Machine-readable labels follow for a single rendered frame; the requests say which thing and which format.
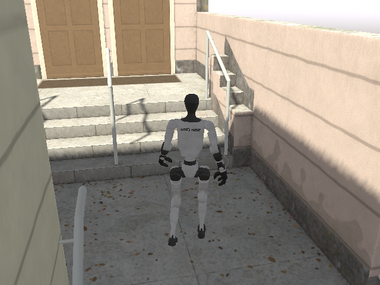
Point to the right robot forearm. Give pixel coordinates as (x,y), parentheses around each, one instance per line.
(219,160)

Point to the left robot shin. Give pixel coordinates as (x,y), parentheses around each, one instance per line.
(174,216)

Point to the robot right hand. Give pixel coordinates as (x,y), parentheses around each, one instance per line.
(223,177)

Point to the robot left hand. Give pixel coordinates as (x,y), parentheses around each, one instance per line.
(164,164)

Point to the left robot forearm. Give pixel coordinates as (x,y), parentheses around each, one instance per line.
(163,153)

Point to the left robot upper arm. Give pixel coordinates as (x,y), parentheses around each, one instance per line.
(172,124)

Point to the right robot upper arm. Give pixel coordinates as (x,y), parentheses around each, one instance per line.
(208,125)

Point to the robot right thigh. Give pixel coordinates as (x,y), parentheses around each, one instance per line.
(203,178)

